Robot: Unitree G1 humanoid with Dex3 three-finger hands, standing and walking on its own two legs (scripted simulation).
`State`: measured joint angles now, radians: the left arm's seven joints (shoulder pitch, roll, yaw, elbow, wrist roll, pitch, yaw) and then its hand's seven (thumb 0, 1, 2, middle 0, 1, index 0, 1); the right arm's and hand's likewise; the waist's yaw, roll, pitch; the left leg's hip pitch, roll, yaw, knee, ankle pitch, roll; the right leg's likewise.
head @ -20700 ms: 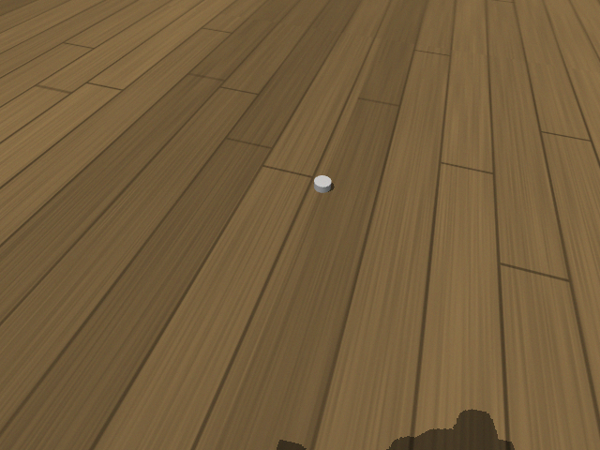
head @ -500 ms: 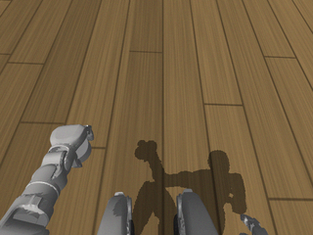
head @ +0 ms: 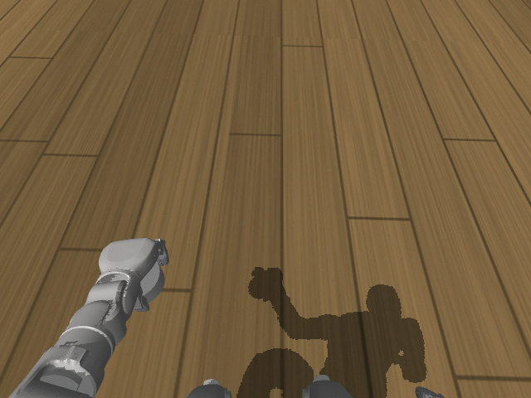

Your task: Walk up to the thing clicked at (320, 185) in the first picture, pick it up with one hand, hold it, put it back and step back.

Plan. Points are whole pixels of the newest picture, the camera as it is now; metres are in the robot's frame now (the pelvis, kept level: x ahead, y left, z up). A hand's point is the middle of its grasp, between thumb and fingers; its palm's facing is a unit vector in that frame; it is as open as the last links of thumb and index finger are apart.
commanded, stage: lift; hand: left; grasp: from above
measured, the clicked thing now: (138, 279) +0.34 +0.23 -0.11
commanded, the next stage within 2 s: hold in 0.04 s
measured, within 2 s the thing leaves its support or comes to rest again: neither
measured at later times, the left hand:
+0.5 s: hand (131, 263) +0.34 +0.22 -0.03, palm faces -0.44 -0.05 -0.89, open 9.8 cm
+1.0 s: hand (126, 268) +0.32 +0.22 -0.01, palm faces -0.45 -0.05 -0.89, open 9.9 cm
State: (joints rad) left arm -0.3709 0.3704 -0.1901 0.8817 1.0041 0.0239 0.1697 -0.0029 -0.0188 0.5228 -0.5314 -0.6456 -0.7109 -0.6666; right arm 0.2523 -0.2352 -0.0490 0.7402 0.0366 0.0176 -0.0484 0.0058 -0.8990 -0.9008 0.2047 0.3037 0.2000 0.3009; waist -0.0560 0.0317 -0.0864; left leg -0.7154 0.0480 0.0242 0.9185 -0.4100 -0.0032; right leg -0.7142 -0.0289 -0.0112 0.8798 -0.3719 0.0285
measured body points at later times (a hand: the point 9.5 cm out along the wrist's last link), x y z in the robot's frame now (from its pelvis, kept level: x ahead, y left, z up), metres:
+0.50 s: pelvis +0.02 +0.00 +0.03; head +0.06 -0.01 +0.48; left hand +0.36 +0.22 +0.02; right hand +0.13 -0.27 -0.09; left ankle +0.02 +0.12 -0.69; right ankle +0.03 -0.14 -0.69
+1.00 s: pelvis +0.02 +0.00 +0.04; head +0.03 -0.02 +0.49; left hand +0.34 +0.22 +0.04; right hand +0.14 -0.27 -0.08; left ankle +0.02 +0.12 -0.69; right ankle +0.03 -0.14 -0.69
